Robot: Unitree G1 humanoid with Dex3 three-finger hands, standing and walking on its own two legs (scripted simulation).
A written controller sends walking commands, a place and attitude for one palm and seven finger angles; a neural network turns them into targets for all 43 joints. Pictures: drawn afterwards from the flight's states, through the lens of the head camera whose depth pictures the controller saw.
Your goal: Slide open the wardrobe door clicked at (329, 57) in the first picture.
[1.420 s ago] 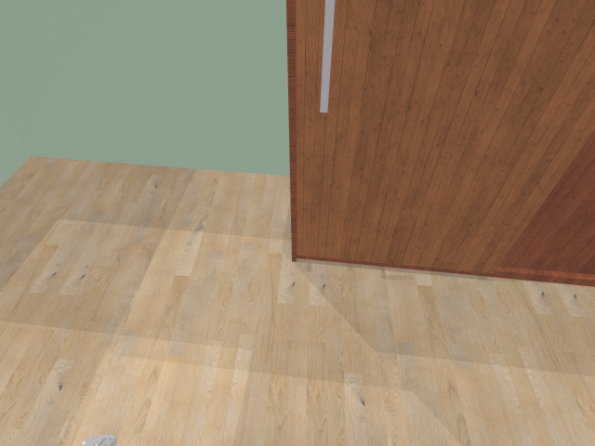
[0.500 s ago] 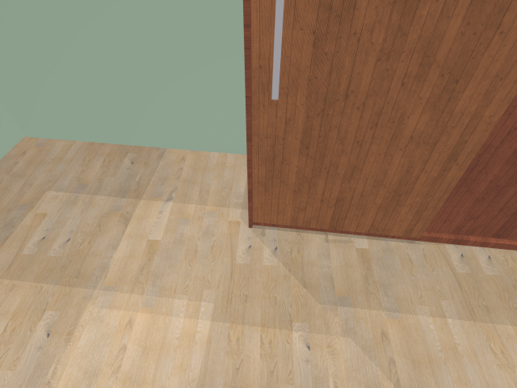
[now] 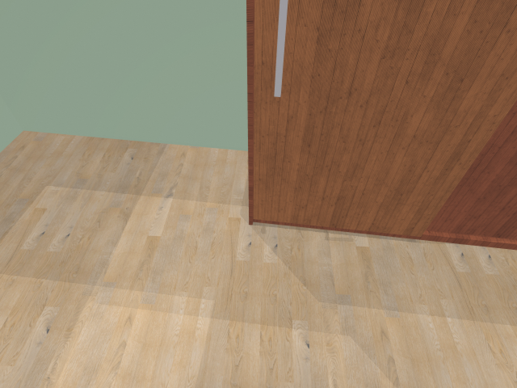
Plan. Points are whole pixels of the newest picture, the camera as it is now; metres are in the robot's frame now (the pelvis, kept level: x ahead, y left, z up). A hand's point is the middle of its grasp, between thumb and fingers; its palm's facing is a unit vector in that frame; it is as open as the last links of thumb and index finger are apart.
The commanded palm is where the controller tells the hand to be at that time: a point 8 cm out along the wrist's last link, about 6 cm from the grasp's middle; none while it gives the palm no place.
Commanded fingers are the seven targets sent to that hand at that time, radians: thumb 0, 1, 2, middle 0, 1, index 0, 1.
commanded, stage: look at it before walking up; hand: left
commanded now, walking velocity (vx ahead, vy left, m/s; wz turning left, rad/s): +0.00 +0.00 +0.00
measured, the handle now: (281, 38) +0.94 -0.01 +0.13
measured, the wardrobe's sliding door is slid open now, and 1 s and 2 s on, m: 0.00 0.00 0.00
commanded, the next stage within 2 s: take the last steps up to it in 0.02 s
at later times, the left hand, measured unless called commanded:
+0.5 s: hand out of the picture +0.04 +0.17 -0.19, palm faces +0.00 -0.98 -0.21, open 7.4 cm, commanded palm none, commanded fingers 0.00 0.90 0.90 -0.20 -0.30 -0.20 -0.30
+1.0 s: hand (172, 346) +0.23 +0.19 -0.19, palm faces -0.06 -0.99 -0.15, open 7.4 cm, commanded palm none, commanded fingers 0.00 0.90 0.90 -0.20 -0.30 -0.20 -0.30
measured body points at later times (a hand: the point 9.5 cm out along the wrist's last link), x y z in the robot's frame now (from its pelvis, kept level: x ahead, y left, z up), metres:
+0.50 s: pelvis +0.06 -0.02 -0.02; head +0.06 -0.02 +0.43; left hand +0.04 +0.22 -0.17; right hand +0.04 -0.26 -0.17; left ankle +0.00 +0.12 -0.72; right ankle +0.01 -0.11 -0.75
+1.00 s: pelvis +0.22 +0.01 -0.01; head +0.23 +0.04 +0.44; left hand +0.24 +0.24 -0.18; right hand +0.24 -0.23 -0.14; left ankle +0.24 +0.09 -0.75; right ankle +0.19 -0.12 -0.66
